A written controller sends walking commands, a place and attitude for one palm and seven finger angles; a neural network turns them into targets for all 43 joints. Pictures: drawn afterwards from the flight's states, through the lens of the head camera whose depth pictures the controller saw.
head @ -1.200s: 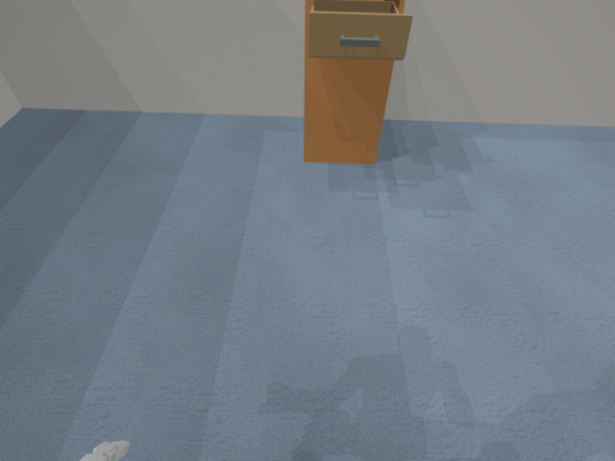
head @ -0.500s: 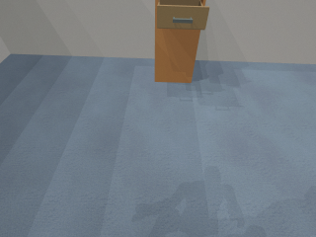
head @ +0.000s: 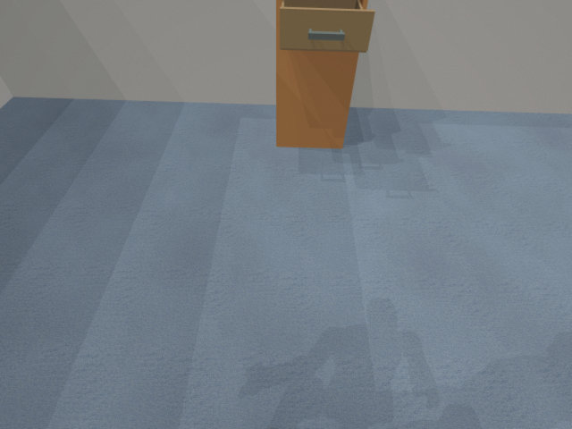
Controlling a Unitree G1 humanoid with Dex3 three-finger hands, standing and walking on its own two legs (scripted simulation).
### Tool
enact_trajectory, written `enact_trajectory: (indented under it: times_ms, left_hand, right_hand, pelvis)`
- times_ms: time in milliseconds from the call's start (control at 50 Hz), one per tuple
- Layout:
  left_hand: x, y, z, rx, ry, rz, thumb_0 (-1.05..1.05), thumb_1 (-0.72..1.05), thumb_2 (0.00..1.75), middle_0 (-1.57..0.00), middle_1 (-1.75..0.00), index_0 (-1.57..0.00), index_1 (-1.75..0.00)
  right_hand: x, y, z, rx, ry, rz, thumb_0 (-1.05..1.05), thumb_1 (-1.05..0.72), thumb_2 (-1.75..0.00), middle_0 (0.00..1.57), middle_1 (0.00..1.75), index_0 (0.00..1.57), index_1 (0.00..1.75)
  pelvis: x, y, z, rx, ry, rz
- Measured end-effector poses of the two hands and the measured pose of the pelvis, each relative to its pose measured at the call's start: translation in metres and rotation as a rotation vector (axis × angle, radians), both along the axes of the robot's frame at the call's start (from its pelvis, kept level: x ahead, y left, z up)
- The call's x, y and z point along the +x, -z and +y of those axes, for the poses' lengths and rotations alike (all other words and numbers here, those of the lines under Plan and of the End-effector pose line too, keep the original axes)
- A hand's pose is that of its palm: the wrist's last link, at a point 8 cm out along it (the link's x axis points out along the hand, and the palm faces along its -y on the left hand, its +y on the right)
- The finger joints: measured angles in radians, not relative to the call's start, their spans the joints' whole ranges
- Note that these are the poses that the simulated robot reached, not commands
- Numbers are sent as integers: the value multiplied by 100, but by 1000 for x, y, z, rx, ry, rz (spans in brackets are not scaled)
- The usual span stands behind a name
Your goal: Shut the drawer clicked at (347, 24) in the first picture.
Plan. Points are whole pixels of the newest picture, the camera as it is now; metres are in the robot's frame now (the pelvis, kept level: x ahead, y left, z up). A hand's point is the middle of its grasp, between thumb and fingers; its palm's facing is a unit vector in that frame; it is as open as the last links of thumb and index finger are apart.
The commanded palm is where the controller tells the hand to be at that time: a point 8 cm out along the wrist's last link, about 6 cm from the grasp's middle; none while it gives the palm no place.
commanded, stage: look at it before walking up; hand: left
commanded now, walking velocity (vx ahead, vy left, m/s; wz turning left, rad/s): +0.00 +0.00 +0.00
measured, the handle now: (325, 33) +1.42 -0.07 -0.01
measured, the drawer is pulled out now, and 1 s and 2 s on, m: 0.30 0.30 0.30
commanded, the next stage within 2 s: walk to a spot facing it in 0.24 s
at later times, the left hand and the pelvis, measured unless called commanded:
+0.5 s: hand out of the picture +0.06 +0.23 -0.17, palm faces -0.04 -0.96 -0.29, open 7.3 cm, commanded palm none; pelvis +0.01 +0.00 +0.00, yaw -3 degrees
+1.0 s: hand out of the picture +0.11 +0.14 -0.17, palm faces -0.16 -0.98 -0.13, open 7.3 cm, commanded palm none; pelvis +0.15 -0.03 +0.00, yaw -14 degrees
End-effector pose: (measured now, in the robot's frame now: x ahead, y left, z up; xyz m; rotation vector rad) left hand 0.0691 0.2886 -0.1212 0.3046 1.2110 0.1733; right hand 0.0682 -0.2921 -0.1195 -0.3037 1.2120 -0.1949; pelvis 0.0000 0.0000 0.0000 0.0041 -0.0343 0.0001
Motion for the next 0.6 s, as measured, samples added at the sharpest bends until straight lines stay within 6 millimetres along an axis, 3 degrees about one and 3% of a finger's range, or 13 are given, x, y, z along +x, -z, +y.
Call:
enact_trajectory:
  times_ms: [420, 600]
  left_hand:
    - [-2, 2, 1, -2, -9, 9, 0, 91, 90, -20, -30, -20, -30]
    - [-18, 24, -30, -82, 10, 140, 0, 91, 90, -20, -30, -20, -30]
  right_hand:
    - [6, -1, 5, 0, 4, -14, 1, -90, -90, 20, 30, 21, 30]
    - [-24, 23, 26, 81, 117, 31, 1, -90, -90, 20, 30, 21, 30]
  pelvis:
    - [4, 0, 3, -2, 14, -5]
    - [28, 11, -2, 6, 109, 15]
